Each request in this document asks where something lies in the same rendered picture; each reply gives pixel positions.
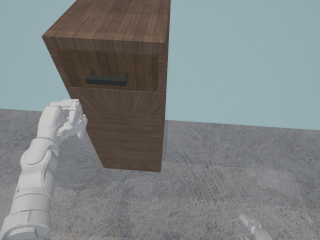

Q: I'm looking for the robot left hand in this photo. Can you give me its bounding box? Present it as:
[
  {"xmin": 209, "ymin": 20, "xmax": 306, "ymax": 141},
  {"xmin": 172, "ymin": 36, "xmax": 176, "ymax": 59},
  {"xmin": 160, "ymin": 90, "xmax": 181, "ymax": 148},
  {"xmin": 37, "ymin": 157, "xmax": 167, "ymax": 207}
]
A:
[{"xmin": 37, "ymin": 99, "xmax": 88, "ymax": 146}]

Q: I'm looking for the handle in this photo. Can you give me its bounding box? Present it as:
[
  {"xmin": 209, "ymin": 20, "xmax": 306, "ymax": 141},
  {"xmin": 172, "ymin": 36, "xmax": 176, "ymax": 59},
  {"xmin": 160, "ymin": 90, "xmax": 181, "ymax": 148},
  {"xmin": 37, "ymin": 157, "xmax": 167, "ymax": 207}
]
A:
[{"xmin": 85, "ymin": 70, "xmax": 129, "ymax": 86}]

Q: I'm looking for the robot right hand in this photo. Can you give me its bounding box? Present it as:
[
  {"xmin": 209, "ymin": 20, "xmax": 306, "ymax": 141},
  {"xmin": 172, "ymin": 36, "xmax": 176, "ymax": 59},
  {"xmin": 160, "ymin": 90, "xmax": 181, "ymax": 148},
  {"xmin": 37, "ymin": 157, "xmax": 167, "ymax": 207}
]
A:
[{"xmin": 239, "ymin": 214, "xmax": 272, "ymax": 240}]

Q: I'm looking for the drawer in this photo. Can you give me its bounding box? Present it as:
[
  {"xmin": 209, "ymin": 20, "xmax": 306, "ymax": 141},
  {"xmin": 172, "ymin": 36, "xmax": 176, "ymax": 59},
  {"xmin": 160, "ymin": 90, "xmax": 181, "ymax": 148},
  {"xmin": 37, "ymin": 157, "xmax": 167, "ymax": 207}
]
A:
[{"xmin": 55, "ymin": 48, "xmax": 159, "ymax": 92}]

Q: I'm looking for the cabinet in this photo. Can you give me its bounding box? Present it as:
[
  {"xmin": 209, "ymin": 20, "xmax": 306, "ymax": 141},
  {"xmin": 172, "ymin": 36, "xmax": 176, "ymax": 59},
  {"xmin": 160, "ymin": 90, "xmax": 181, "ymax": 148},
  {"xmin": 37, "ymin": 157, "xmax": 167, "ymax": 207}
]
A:
[{"xmin": 41, "ymin": 0, "xmax": 171, "ymax": 173}]

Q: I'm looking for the left robot forearm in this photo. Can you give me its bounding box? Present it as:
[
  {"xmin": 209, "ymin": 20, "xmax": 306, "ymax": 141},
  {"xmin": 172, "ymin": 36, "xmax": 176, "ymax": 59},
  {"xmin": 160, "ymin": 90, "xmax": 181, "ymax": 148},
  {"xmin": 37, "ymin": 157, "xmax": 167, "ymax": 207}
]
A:
[{"xmin": 0, "ymin": 137, "xmax": 61, "ymax": 240}]

